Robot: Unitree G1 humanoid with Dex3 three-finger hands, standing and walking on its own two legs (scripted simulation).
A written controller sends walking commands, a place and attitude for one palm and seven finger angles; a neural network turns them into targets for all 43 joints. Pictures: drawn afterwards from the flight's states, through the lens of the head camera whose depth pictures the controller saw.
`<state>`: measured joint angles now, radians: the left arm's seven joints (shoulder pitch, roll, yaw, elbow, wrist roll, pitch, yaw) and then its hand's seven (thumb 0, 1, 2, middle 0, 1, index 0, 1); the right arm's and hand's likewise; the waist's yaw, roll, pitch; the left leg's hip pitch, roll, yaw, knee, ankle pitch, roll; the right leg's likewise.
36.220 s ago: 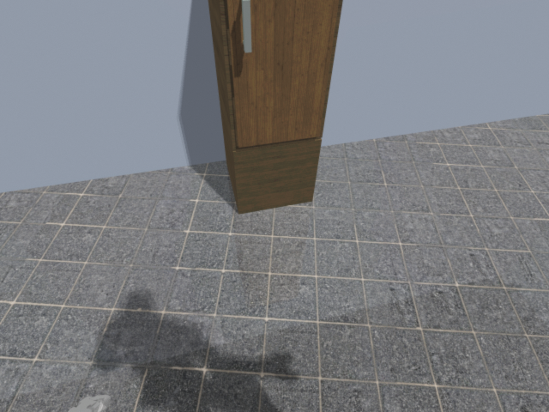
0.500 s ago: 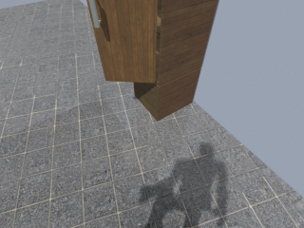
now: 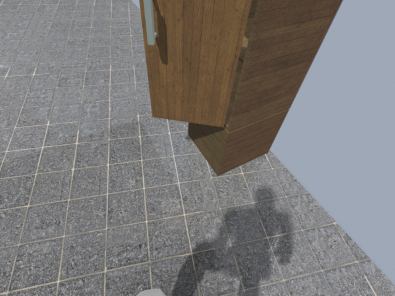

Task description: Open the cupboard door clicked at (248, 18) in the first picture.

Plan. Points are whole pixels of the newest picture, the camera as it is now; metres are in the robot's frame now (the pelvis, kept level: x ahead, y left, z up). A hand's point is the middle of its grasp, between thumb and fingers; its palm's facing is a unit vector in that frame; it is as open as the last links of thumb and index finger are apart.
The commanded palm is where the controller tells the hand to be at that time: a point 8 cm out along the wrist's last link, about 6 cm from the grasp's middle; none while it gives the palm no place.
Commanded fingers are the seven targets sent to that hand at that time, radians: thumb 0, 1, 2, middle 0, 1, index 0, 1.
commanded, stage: take the last steps up to it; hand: left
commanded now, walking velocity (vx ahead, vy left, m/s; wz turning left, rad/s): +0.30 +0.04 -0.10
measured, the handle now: (151, 18) +0.85 +0.24 +0.13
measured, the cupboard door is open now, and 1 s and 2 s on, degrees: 53 53 53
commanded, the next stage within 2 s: come to a stop and stand still in 0.54 s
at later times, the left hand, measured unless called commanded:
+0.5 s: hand (146, 222) +0.30 +0.16 -0.15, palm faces -0.06 -0.98 -0.19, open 7.4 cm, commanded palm none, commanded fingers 0.00 0.90 0.90 -0.20 -0.30 -0.20 -0.30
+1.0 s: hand (124, 225) +0.30 +0.22 -0.17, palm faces -0.03 -0.98 -0.20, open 7.4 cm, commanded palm none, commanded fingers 0.00 0.90 0.90 -0.20 -0.30 -0.20 -0.30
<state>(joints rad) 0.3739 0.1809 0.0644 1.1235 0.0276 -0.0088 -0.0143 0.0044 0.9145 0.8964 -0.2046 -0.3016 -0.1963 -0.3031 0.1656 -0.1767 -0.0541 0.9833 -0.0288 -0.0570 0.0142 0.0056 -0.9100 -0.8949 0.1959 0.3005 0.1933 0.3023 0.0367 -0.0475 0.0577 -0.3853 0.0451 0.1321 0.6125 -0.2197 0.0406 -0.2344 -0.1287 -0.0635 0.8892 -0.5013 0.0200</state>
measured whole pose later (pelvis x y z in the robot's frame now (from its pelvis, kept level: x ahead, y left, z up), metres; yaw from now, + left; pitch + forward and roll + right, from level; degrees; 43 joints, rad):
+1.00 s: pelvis +0.27 +0.03 +0.01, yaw -5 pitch +1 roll -1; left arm 0.23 0.20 0.06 1.04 0.02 0.06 0.01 0.00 0.91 0.90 -0.20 -0.30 -0.19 -0.30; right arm 0.09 -0.14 -0.03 1.00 -0.02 0.01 -0.05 0.00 -0.91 -0.89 0.20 0.30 0.20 0.30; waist 0.02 -0.02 0.10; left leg -0.35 0.06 0.12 0.51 -0.17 0.03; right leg -0.37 -0.01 -0.02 0.97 -0.54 0.02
